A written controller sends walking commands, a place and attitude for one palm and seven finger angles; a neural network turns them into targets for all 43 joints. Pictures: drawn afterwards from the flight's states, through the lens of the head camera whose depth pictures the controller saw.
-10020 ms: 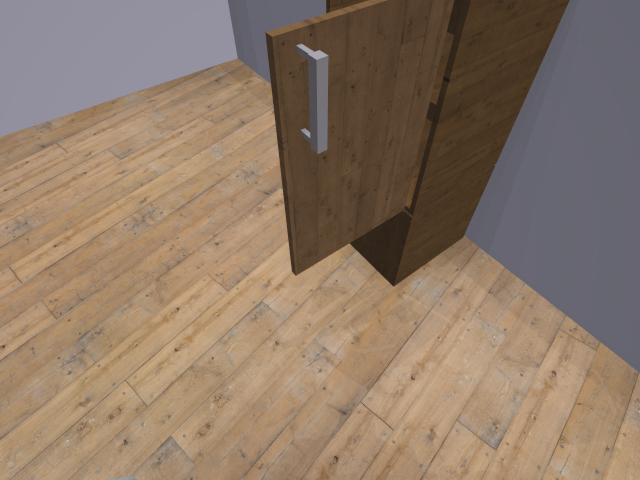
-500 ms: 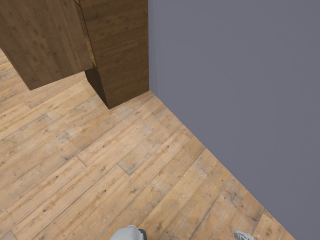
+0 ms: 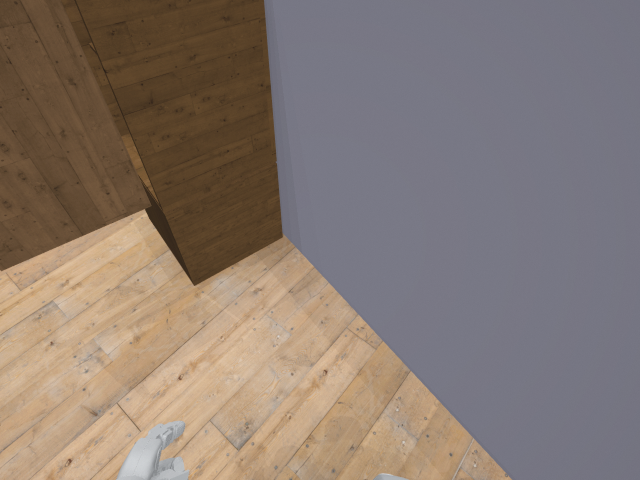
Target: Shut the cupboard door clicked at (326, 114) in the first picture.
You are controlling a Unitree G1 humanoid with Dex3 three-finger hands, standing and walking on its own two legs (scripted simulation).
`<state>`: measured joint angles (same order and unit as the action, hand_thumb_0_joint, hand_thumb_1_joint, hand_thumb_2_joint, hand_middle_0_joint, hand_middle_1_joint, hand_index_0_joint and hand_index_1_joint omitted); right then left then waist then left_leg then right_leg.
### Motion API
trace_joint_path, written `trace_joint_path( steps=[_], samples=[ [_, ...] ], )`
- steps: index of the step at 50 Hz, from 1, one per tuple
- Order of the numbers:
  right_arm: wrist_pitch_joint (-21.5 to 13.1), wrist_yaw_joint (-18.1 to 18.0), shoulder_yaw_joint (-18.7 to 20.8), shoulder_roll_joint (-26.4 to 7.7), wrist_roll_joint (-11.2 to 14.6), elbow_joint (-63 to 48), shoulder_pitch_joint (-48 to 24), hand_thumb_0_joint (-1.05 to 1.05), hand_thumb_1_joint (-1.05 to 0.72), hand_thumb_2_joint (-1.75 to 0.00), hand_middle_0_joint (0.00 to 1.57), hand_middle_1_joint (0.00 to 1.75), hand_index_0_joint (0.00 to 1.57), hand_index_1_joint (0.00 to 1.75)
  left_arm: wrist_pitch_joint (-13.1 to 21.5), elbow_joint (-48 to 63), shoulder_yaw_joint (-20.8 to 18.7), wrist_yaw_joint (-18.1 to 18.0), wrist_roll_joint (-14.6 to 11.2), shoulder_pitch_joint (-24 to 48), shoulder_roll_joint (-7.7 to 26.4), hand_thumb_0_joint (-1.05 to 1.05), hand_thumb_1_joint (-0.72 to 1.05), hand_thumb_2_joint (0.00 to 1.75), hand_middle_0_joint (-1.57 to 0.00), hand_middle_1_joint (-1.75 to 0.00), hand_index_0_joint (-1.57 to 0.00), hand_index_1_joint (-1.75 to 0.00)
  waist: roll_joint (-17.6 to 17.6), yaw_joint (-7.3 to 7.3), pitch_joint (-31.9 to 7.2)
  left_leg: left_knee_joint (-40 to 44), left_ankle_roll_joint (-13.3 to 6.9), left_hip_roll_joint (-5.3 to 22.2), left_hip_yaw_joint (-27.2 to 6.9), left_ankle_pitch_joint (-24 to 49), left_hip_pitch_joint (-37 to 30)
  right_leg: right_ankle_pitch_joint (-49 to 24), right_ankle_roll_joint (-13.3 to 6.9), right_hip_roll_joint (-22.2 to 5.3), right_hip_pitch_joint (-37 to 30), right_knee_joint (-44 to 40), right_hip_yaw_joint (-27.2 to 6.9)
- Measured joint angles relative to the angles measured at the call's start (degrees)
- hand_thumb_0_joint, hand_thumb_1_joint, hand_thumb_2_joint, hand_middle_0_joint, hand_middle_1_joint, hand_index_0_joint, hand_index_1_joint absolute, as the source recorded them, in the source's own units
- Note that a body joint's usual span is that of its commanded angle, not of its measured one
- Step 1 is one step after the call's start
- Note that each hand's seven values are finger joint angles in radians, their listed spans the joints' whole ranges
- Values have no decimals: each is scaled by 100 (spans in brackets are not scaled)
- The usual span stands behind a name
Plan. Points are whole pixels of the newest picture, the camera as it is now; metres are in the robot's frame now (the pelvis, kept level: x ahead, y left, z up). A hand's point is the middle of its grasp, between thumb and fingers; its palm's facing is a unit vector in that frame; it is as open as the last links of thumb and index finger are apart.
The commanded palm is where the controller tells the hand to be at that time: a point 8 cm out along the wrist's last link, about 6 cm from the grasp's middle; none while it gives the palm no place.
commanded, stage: walk to a spot facing it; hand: left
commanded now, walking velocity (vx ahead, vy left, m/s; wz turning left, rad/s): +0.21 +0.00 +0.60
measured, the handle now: out of the picture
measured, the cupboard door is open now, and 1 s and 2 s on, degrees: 90 90 90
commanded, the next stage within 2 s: turn to face it in 0.04 s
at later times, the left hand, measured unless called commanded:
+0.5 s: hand out of the picture +0.15 +0.27 -0.19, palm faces +0.28 -0.93 -0.22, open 7.3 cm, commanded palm none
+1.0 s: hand (165, 417) +0.24 +0.23 -0.15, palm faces +0.42 -0.87 -0.26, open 7.4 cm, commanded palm none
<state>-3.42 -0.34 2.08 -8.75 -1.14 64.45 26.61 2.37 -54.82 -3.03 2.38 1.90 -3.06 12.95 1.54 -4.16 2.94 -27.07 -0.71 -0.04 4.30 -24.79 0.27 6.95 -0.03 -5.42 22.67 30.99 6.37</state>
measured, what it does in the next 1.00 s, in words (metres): walks ahead, turning left: left foot, then right foot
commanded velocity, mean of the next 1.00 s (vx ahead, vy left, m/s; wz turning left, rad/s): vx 0.01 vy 0.00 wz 0.46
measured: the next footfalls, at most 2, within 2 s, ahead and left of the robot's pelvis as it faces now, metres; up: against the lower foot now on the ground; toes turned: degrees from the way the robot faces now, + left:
left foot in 0.38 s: +0.24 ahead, +0.14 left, +0.00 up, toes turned +19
right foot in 0.92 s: +0.30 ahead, -0.09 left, +0.00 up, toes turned +22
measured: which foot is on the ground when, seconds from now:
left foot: down 0.00-0.00, up 0.02-0.36, down 0.38-0.92, up 0.94-1.00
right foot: down 0.00-0.36, up 0.38-0.90, down 0.92-1.00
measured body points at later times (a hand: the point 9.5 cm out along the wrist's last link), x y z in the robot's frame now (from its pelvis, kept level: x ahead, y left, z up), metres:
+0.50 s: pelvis +0.16 +0.05 +0.00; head +0.19 +0.10 +0.44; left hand +0.14 +0.32 -0.17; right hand +0.35 -0.17 -0.11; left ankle +0.20 +0.13 -0.73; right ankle +0.12 -0.12 -0.64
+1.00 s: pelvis +0.23 +0.01 +0.01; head +0.28 +0.01 +0.45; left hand +0.22 +0.27 -0.13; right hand +0.36 -0.20 -0.16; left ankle +0.18 +0.11 -0.69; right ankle +0.26 -0.10 -0.73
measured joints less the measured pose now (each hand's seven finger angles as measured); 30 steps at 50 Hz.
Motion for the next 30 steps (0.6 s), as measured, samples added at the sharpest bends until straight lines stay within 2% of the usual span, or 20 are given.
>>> trace_joint_path(
  steps=[2,4,5,7,9,12,16,18,19,20,21,23,24,26,30],
  samples=[
    [112,15,3,1,51,117,-5,0,-91,-89,20,30,20,30,143,49,-6,-54,-22,99,-87,0,91,90,-19,-30,-20,-30,-126,-21,123,-1862,-27,118,-159,-432,698,336,-101,31,-74,379,151],
    [244,36,39,-31,46,150,-150,1,-91,-89,20,30,20,30,191,95,32,-104,-50,25,-211,0,91,90,-19,-30,-20,-30,-253,-20,184,-3358,-33,205,-251,-329,1478,667,-88,73,-265,442,328],
    [302,46,62,-41,38,126,-254,1,-91,-89,20,30,20,30,190,88,40,-137,-58,-52,-269,0,91,90,-19,-30,-20,-30,-280,-26,183,-3757,-10,265,-247,-143,1831,716,-59,90,-393,334,403],
    [382,69,93,-52,25,12,-484,1,-91,-89,20,30,20,30,175,8,54,-194,-64,-240,-373,0,91,90,-19,-30,-20,-30,-276,-31,144,-3956,84,394,-194,177,2414,677,13,102,-650,24,536],
    [420,94,113,-48,24,-159,-721,1,-91,-89,20,30,19,30,172,-106,21,-243,-99,-434,-447,-1,91,90,-20,-30,-20,-30,-205,-12,94,-3616,189,491,-102,369,2801,678,11,77,-881,-259,649],
    [432,151,148,-44,18,-419,-1062,1,-91,-89,20,30,19,30,196,-145,-123,-317,-104,-578,-314,-3,95,90,-20,-30,-20,-30,-81,125,58,-2704,281,546,54,593,3038,750,80,-7,-1160,-493,827],
    [441,225,165,-168,11,-727,-1579,1,-91,-90,20,30,19,30,79,-266,-115,-269,-46,-789,-103,-3,95,90,-20,-30,-20,-30,38,327,104,-1580,273,460,279,818,2859,1094,294,-204,-1413,-314,993],
    [398,251,159,-284,-6,-923,-1767,0,-91,-90,20,30,19,30,-17,-296,-120,-244,-54,-974,-18,-2,94,90,-20,-30,-20,-30,81,388,96,-947,204,351,388,1147,2533,1439,437,-375,-1412,127,1022],
    [345,250,164,-365,-27,-1037,-1841,0,-91,-90,20,30,19,30,-86,-296,-125,-226,-77,-1071,12,-2,93,90,-20,-30,-20,-30,44,395,49,-887,-69,321,352,1417,2520,1675,475,-439,-1219,682,963],
    [303,220,164,-397,-28,-1123,-1945,0,-91,-90,20,30,19,30,-184,-306,-122,-226,-89,-1091,73,-2,93,90,-20,-30,-20,-30,77,395,63,-1128,-287,263,354,1333,2614,2065,487,-454,-928,1440,693],
    [272,180,152,-411,-20,-1190,-2033,0,-91,-90,20,30,19,30,-283,-321,-122,-246,-92,-1076,134,-1,93,90,-20,-30,-20,-30,109,407,86,-1287,-410,217,354,1168,2647,2327,485,-382,-609,2212,372],
    [250,97,131,-429,-8,-1292,-2113,0,-91,-89,20,30,19,30,-415,-343,-142,-293,-95,-979,209,-1,92,90,-20,-30,-20,-30,127,434,87,-1261,-484,129,306,994,2588,2301,497,-204,-43,3358,-49],
    [249,60,121,-435,-8,-1320,-2126,0,-91,-89,20,30,19,30,-447,-324,-153,-299,-88,-915,224,0,92,90,-19,-30,-20,-30,123,456,92,-1130,-447,86,273,1024,2512,2147,509,-153,170,3649,-160],
    [250,10,95,-450,-6,-1331,-2129,0,-91,-89,20,30,19,30,-459,-225,-158,-287,-73,-799,218,0,92,90,-19,-29,-19,-30,90,509,114,-813,-430,4,202,1156,2332,1850,536,-104,462,3785,-292],
    [299,9,49,-417,2,-1287,-2053,0,-91,-89,20,30,20,30,-452,24,-127,-261,-59,-663,144,0,91,90,-19,-29,-19,-30,-27,544,107,-307,-483,-94,17,1342,2034,1558,579,-47,696,3358,-433]
  ],
)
